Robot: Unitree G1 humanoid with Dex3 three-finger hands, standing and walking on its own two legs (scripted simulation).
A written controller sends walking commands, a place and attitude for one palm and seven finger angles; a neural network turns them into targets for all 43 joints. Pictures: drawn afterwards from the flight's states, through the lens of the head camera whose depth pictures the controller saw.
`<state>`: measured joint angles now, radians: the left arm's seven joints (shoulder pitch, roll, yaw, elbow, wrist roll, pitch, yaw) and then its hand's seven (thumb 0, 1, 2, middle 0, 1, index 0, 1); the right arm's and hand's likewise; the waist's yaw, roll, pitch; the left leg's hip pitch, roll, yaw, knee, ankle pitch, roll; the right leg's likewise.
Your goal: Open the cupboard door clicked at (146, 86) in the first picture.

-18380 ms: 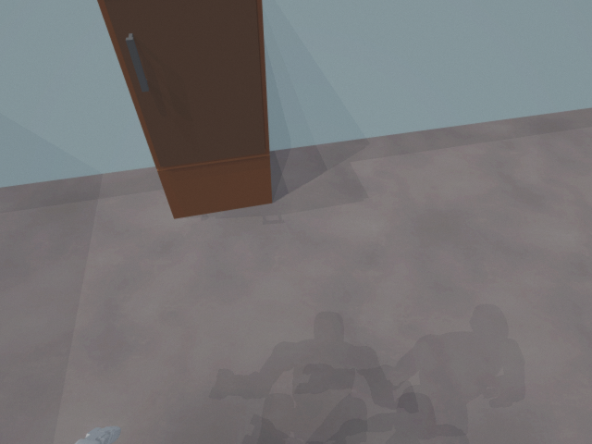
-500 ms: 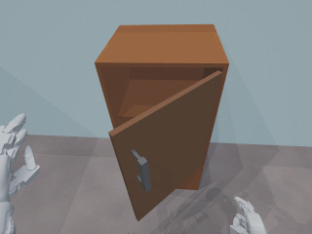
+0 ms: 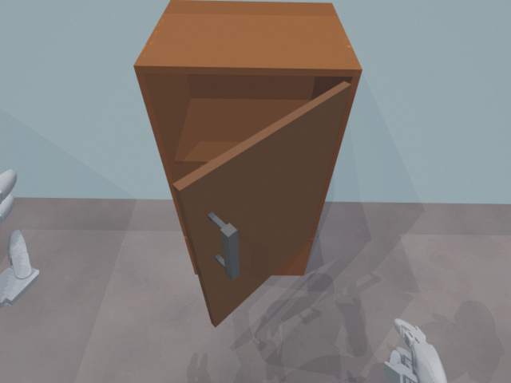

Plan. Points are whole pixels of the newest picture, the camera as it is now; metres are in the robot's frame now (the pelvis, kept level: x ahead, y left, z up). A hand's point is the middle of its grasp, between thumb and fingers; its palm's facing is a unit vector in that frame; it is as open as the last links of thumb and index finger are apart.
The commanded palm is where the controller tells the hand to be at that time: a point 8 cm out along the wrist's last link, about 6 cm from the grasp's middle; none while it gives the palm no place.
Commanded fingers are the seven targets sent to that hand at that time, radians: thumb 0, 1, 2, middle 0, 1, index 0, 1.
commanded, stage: step back with the hand held close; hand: left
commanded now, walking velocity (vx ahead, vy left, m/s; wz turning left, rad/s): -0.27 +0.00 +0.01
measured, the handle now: (223, 247) +0.35 +0.08 -0.02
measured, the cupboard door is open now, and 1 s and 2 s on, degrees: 45 45 45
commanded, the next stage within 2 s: stop stepping back and stand still in 0.76 s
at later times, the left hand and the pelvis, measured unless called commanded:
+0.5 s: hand out of the picture +0.11 +0.29 +0.15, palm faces +0.42 -0.76 -0.50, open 7.4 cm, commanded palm +0.04 +0.32 +0.18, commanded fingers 0.00 0.90 0.90 -0.20 -0.30 -0.20 -0.30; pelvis -0.08 +0.01 -0.01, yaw +3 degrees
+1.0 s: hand out of the picture +0.02 +0.29 +0.16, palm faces +0.31 -0.84 -0.45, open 7.4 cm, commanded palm -0.05 +0.33 +0.18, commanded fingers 0.00 0.90 0.90 -0.20 -0.30 -0.20 -0.30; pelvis -0.19 +0.03 +0.00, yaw +0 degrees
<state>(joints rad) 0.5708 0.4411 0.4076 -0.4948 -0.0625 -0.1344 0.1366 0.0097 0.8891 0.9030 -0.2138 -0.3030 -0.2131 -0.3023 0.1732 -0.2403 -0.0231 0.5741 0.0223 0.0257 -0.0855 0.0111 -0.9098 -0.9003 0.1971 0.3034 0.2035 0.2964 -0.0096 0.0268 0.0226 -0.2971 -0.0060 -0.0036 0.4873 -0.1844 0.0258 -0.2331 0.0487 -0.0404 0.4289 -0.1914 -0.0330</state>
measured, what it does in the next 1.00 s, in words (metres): walks backwards: right foot, then left foot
